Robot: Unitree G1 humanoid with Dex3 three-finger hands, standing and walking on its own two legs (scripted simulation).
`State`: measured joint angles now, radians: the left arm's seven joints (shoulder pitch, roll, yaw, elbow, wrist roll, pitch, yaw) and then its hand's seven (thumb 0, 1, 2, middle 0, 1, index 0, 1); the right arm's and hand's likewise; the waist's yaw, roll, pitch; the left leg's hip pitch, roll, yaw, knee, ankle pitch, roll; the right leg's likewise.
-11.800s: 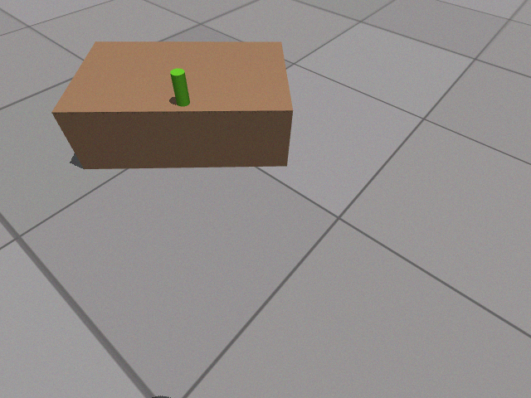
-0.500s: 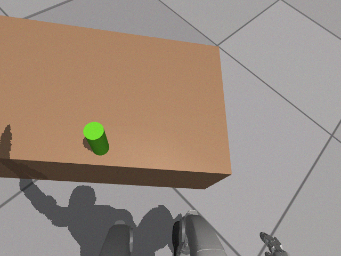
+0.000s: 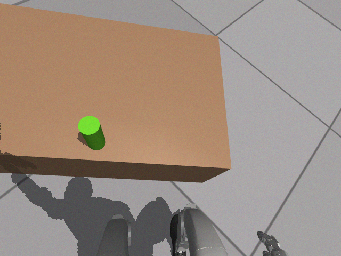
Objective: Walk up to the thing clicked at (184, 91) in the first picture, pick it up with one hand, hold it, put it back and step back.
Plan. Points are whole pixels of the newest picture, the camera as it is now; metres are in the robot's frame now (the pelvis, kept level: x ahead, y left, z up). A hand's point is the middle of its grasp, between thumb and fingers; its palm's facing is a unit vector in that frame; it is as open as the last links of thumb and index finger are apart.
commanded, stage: go down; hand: left
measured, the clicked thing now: (93, 134) +0.46 +0.19 -0.24
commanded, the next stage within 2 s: none
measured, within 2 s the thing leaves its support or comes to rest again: neither
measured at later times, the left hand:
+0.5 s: hand out of the picture +0.41 +0.39 +0.03, palm faces +0.16 -0.98 -0.07, open 17.2 cm
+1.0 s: hand out of the picture +0.41 +0.39 +0.03, palm faces +0.15 -0.99 -0.06, open 17.1 cm
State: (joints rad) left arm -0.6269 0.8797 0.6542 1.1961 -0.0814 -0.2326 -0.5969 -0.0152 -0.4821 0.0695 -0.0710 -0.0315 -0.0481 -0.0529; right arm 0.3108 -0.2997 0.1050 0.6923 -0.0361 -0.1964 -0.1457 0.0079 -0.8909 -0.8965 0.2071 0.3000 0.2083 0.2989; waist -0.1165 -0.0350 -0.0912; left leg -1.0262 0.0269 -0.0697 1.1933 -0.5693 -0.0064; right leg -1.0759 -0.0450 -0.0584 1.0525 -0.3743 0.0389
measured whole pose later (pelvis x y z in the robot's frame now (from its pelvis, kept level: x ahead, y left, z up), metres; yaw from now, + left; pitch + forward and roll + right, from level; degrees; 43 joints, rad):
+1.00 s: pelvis -0.01 +0.00 -0.02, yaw +0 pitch +25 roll -5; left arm -0.69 0.95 0.71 1.20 -0.12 -0.26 -0.67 -0.01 -0.46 0.08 -0.06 -0.05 -0.04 -0.07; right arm 0.29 -0.31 0.13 0.68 -0.04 -0.19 -0.14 0.01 -0.90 -0.90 0.21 0.30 0.21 0.30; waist -0.14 -0.03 -0.08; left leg -1.13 0.02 -0.09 1.27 -0.59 -0.01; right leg -1.18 -0.05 -0.07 1.13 -0.39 0.04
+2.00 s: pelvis -0.01 +0.00 -0.02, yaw +0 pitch +26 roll -5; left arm -0.71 0.93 0.73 1.17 -0.18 -0.29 -0.70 -0.01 -0.45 0.06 -0.05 -0.04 -0.04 -0.05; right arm 0.28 -0.30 0.14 0.68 -0.03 -0.19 -0.14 0.01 -0.90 -0.90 0.21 0.30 0.21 0.30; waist -0.14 -0.03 -0.09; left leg -1.16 0.02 -0.09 1.31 -0.60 -0.01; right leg -1.20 -0.05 -0.07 1.16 -0.40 0.04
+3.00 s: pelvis -0.01 -0.01 -0.03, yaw +0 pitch +27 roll -5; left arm -0.74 0.95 0.77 1.17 -0.22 -0.30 -0.71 -0.01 -0.44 0.05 -0.05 -0.04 -0.04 -0.05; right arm 0.29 -0.31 0.15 0.69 -0.03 -0.19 -0.14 0.01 -0.91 -0.90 0.21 0.30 0.21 0.30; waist -0.14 -0.03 -0.09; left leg -1.19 0.02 -0.10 1.32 -0.60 -0.02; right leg -1.23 -0.05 -0.08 1.17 -0.41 0.03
